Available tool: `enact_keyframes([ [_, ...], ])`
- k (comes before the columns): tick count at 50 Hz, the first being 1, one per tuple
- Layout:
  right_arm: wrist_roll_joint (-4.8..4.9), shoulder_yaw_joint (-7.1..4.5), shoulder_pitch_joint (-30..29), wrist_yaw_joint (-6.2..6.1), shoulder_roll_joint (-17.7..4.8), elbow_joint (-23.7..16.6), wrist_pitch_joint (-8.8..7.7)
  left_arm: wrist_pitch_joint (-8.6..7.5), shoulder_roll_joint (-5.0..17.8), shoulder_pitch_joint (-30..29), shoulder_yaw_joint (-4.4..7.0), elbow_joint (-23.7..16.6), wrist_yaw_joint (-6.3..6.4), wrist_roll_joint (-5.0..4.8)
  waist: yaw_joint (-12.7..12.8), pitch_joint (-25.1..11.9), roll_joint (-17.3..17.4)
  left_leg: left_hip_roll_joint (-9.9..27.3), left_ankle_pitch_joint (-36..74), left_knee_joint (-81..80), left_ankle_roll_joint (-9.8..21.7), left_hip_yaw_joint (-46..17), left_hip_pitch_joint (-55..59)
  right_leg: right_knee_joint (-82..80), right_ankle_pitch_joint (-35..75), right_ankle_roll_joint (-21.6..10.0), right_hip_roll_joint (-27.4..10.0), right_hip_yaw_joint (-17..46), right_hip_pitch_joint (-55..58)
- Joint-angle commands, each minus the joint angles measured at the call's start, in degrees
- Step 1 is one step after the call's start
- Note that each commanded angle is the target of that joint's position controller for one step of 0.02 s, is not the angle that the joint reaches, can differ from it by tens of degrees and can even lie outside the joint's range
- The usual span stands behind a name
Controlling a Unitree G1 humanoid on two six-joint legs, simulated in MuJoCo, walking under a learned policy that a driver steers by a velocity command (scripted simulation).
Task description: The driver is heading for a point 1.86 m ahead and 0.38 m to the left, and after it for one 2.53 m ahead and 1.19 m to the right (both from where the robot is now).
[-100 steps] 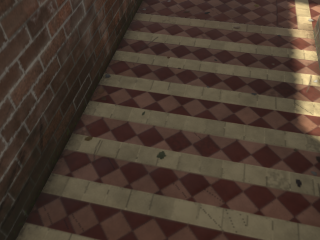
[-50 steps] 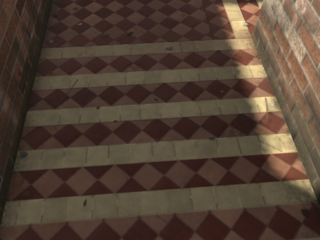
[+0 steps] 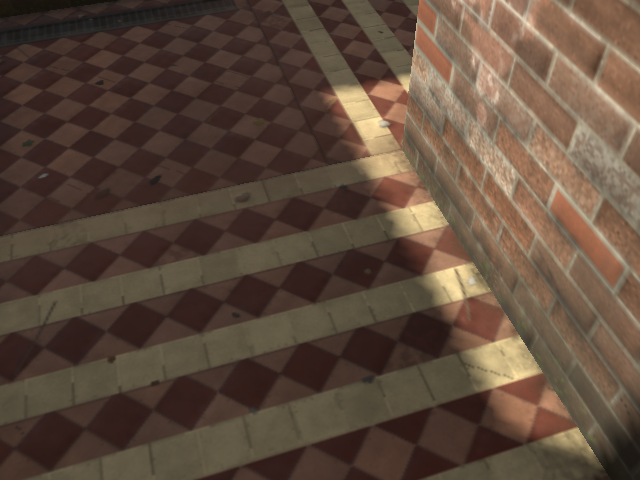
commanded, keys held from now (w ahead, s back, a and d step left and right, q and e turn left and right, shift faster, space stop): no key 0.26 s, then w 0.74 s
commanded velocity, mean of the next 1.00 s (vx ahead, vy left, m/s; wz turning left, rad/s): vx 0.26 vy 0.00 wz -0.01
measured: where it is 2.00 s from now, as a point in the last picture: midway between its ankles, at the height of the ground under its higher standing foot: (298, 349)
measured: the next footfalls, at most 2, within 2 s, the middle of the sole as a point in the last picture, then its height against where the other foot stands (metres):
right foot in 0.94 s outside the picture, level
left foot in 1.50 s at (273, 403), level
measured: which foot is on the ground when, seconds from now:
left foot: down 0.00-0.94, up 0.96-1.00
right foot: down 0.00-0.50, up 0.52-0.92, down 0.94-1.00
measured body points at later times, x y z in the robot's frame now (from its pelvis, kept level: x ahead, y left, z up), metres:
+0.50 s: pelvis +0.05 +0.03 -0.01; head +0.04 +0.04 +0.44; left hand +0.04 +0.29 -0.16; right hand +0.12 -0.24 -0.14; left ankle +0.04 +0.13 -0.73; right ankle -0.04 -0.13 -0.73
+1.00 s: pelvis +0.27 -0.02 -0.01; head +0.29 -0.03 +0.44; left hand +0.45 +0.23 -0.10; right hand +0.22 -0.29 -0.16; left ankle +0.08 +0.12 -0.67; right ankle +0.36 -0.12 -0.73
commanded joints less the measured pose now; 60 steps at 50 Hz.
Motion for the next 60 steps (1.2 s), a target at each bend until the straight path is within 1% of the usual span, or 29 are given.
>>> enact_keyframes([
  [1, 0.15, -1.29, -1.18, -0.34, -6.02, -1.74, -0.4, -0.53, 7.47, 1.22, 1.42, -1.04, 0.29, -0.06, 0.28, -1.78, -1.06, 0.93, 11.5, -2.32, 1.07, -0.59, 5.81, -6.77, 12.86, -2.09, -2.24, 2.16, -5.12],
  [13, 0.38, -1.18, -1.48, -0.96, -5.97, 1.86, 0.29, -0.5, 6.54, 1.85, 0.87, 2.75, 0.5, -0.05, 0.39, -1.58, -0.31, 0.87, 10.7, -2.65, 1.56, -0.69, 5.91, -6.74, 12.43, -1.47, -1.03, 0.26, -4.52],
  [15, 0.82, -1.14, -0.43, -0.94, -5.37, 2.97, 0.43, -0.42, 6.69, 3.42, 0.97, 3.73, 0.48, -0.48, 0.64, -1.74, -1.62, -1.57, -8.39, -1.14, 2.07, 1.47, 4.8, -8.12, -4.73, -2.98, -0.54, 0.43, -5.19],
  [16, 0.9, -1.17, -0.98, -0.91, -5.32, 2.92, 0.29, -0.52, 7.26, 3.26, 1.1, 3.5, 0.44, -0.64, 0.82, 1.07, -2.66, -2.28, -17.52, -0.37, 2.43, 1.78, 1.43, -9.48, -14.26, -4.48, -1.35, 2.19, -7.19],
  [18, 1.28, -1.04, -2.9, -0.51, -4.73, 2.03, -1.11, -1.46, 8.62, 5.05, 1.41, 3.31, 0.37, -1.1, 1.86, 6.13, -4.88, -2.34, -21.46, 2.62, 3.05, 1.85, -5.07, -13.83, -24.82, -7.62, -5.3, 8.6, -8.34],
  [20, 1.9, -0.76, -3.59, 0.39, -2.91, 1.49, -3.13, -2.81, 11.25, 6.8, 2.32, 3.72, 0.13, -1.6, 1.87, 8.08, -10.76, -2.4, -12.54, 9.96, 2.94, 3.76, -8.96, -19.06, -26.17, -11.72, -12.85, 19.27, -5.86],
  [22, 2.35, -0.96, -0.36, 1.28, -3.07, 2.31, -4.53, -3.79, 10.4, 3.68, 2.28, 2.58, -0.2, -1.7, -0.94, 8.3, -10.77, -0.22, -9.79, 7.13, 4.65, 1.89, -4.84, -17.54, -17.32, -11.76, -14.13, 19.74, -7.42],
  [23, 2.38, -1.18, 3.78, 1.56, -3.2, 3.95, -4.85, -3.98, 9.5, 1.23, 2.08, 1.65, -0.45, -1.76, -3.32, 7.06, -9.44, -0.44, -9.18, 1.48, 5.25, 1.85, 1.62, -13.95, -11.78, -9.69, -11.29, 15.29, -9.34],
  [24, 2.04, -1.86, 8.42, 1.74, -5.05, 5.93, -5.07, -4.22, 7.69, -0.91, 1.65, 0.25, -0.53, -1.64, -4.85, 5.49, -4.54, 1.04, -8.22, -3.22, 5.9, -2.42, 7.88, -5.94, -4.62, -6.95, -6.49, 8.94, -12.2],
  [25, 1.8, -3.51, 15.02, 2.17, -10.39, 7.84, -5.47, -4.86, 4.59, -2.48, 0.9, -1.85, -0.33, -0.84, -6.55, 3.18, 11.52, 8.53, -11.85, -11.51, 10.35, -18.61, 16.34, 12.95, -0.07, -2.48, 2.04, -1.57, -20.28],
  [26, 1.25, -3.85, 20.43, 2.95, -13.04, 8.57, -5.91, -5.67, 5.75, -2.53, 1.16, -3.32, 0.0, -0.76, -7.75, -0.64, 18.95, 19.43, -12.59, -19.66, 16.36, -39.53, 23.67, 27.48, -10.52, -1.35, 3.96, -0.52, -29.53],
  [27, 0.9, -2.55, 15.75, 2.99, -9.46, 7.66, -6.39, -6.27, 8.05, -1.35, 1.79, -2.79, -0.44, -1.65, -4.36, 1.06, 10.7, 20.95, -10.96, -18.9, 16.12, -38.51, 22.2, 34.68, -9.88, -2.65, 0.32, 3.52, -33.06],
  [29, 0.94, -1.74, 10.59, 2.73, -6.73, 5.56, -6.38, -7.1, 6.5, -0.16, 1.73, -1.15, -1.54, -2.17, -2.1, 3.75, 5.42, 17.28, -4.39, -18.92, 13.17, -26.16, 19.65, 35.51, -0.37, -4.58, -4.41, 1.92, -34.3],
  [32, 0.65, -0.15, 12.81, 2.11, -3.25, 6.23, -5.22, -6.82, 6.6, -3.4, 2.73, -1.59, -2.11, -1.34, -2.59, 3.1, 6.09, 12.44, 8.4, -20.77, 10.56, -13.74, 18.58, 28.11, 6.99, -3.77, -6.61, -1.6, -31.42],
  [36, 0.86, -0.57, 14.28, 0.42, -7.39, 6.56, -3.99, -6.28, 2.94, -10.73, 1.77, -5.1, -2.36, -1.03, -3.32, 4.09, 3.51, 11.68, 12.16, -22.81, 11.58, -8.89, 15.93, 13.01, 12.18, -0.53, -4.98, -4.45, -30.05],
  [38, 0.62, -1.0, 14.43, 0.06, -8.8, 6.71, -3.84, -5.78, 3.01, -13.75, 1.35, -6.84, -3.03, -0.92, -3.72, 4.19, 4.82, 10.86, 13.5, -23.2, 11.43, -5.92, 12.44, 6.93, 16.69, 0.17, -3.67, -6.09, -25.28],
  [41, 1.71, -1.39, 15.72, -0.08, -8.72, 7.76, -3.9, -5.32, 4.46, -16.22, 1.24, -9.0, -3.58, -1.35, -3.11, 5.7, 5.46, 13.04, 13.07, -24.22, 11.49, -5.59, 12.09, 3.47, 18.92, -1.17, -3.6, -5.43, -22.47],
  [44, 1.95, -2.24, 14.4, 0.04, -9.56, 7.53, -2.75, -6.23, 7.8, -12.69, 2.39, -9.48, -4.05, -1.7, 0.32, 4.24, 6.1, 14.85, 23.79, -20.42, 10.49, -4.6, 16.86, 0.15, 16.68, -3.95, -2.4, -5.78, -17.24],
  [45, 1.58, -2.4, 13.54, -0.03, -9.92, 7.24, -2.34, -6.24, 9.21, -8.3, 3.24, -8.47, -3.86, -1.59, 2.95, 0.95, 6.47, 13.84, 33.7, -14.73, 9.41, -2.89, 17.24, -0.08, 15.79, -4.86, -0.82, -6.89, -10.9],
  [46, 0.55, -2.43, 13.18, 0.0, -10.33, 6.93, -1.83, -6.17, 10.82, 1.74, 4.36, -5.39, -3.66, -1.24, 7.76, -4.54, 7.93, 10.84, 36.32, -3.02, 8.23, -0.16, 13.91, 0.18, 12.41, -6.22, 0.34, -7.28, 1.21],
  [47, -0.75, -1.42, 12.29, 0.05, -8.17, 4.83, -1.68, -5.95, 15.1, 12.31, 5.73, -3.52, -2.98, -0.73, 11.76, -12.51, 1.18, 6.89, 24.89, 15.43, 6.46, 1.77, 2.73, -1.0, 4.38, -9.02, -7.58, 2.45, 17.29],
  [48, -0.02, 1.01, 18.51, 0.65, 1.4, 3.24, -3.13, -6.15, 19.72, 16.74, 6.2, -1.96, -3.33, 0.96, 6.95, -19.87, -17.97, -4.83, -13.43, 37.35, 3.31, 0.88, -17.86, -12.84, -13.45, -18.47, -21.73, 34.38, 31.62],
  [49, 2.23, -0.04, 16.87, 1.0, -4.16, 4.01, -4.97, -6.9, 13.86, 13.67, 4.5, -2.8, -3.56, 1.4, 7.5, -16.67, -14.38, -3.12, -20.5, 45.87, 4.43, -6.8, -24.63, -20.84, -19.25, -18.07, -22.43, 43.22, 28.08],
  [50, 3.84, -1.07, 12.01, 1.22, -8.66, 2.23, -5.95, -7.41, 10.57, 8.4, 3.43, -3.34, -3.59, 0.53, 6.08, -7.19, -10.18, 0.32, -16.3, 47.55, 5.44, -5.61, -29.15, -20.42, -16.19, -15.16, -20.82, 34.16, 20.98],
  [51, 3.45, -1.15, 8.91, 1.11, -9.81, 1.43, -6.31, -7.64, 8.78, 3.91, 2.56, -4.67, -3.6, 0.8, 4.7, -4.09, -4.58, 3.78, -10.86, 45.68, 5.81, -4.02, -26.84, -20.59, -7.3, -13.91, -18.93, 25.79, 13.18],
  [52, 2.22, -1.41, 8.28, 0.89, -9.24, 1.41, -6.05, -7.75, 7.73, 0.26, 1.97, -5.43, -3.73, 1.1, 2.57, -2.45, -2.23, 6.39, -5.94, 41.88, 5.27, -3.42, -23.54, -21.43, 1.3, -13.08, -16.39, 19.0, 6.6],
  [54, 1.82, -1.01, 10.67, 1.2, -6.02, 2.02, -4.22, -7.75, 6.61, -1.58, 1.2, -5.32, -3.76, 1.56, -0.25, -2.48, -4.28, 8.52, -2.39, 38.53, 4.2, -3.63, -17.6, -23.77, 9.11, -12.11, -13.73, 10.42, 0.16],
  [57, 1.81, -0.96, 9.07, 0.68, -5.27, 0.23, -1.83, -8.69, 7.76, 1.04, 1.15, -3.43, -3.86, 1.99, -0.77, 0.02, -4.0, 7.48, 1.85, 35.28, 2.93, -4.21, -20.1, -26.28, 15.45, -13.55, -13.04, 2.14, -3.47],
  [60, 1.08, -1.39, 3.89, 0.93, -5.83, -2.98, -1.65, -8.63, 8.5, 3.76, 1.05, -2.06, -2.97, 1.83, 0.45, 1.52, -3.26, 6.2, 11.96, 27.33, 2.22, -5.39, -24.97, -26.82, 18.47, -12.53, -12.7, -2.77, -1.66],
])
Over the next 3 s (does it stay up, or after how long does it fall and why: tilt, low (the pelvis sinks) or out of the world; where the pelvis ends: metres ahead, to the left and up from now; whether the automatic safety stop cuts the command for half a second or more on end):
stays up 1.33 0.35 -0.01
